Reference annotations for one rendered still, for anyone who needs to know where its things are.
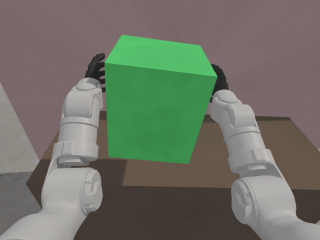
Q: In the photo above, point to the left robot hand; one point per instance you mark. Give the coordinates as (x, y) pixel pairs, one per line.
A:
(94, 67)

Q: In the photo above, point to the pedestal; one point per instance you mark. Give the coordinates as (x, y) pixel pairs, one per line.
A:
(156, 200)

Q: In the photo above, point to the carton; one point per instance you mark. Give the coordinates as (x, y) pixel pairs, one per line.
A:
(157, 95)

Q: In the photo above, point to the right robot hand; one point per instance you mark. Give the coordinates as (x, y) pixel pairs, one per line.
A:
(221, 83)

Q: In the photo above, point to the robot right upper arm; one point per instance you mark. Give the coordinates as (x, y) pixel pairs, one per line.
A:
(266, 204)

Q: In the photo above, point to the robot left upper arm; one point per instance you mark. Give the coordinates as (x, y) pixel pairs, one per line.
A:
(68, 196)

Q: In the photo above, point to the right robot forearm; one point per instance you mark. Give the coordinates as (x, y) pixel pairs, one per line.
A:
(248, 155)

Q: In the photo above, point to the left robot forearm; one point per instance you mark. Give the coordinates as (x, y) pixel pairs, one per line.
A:
(77, 141)

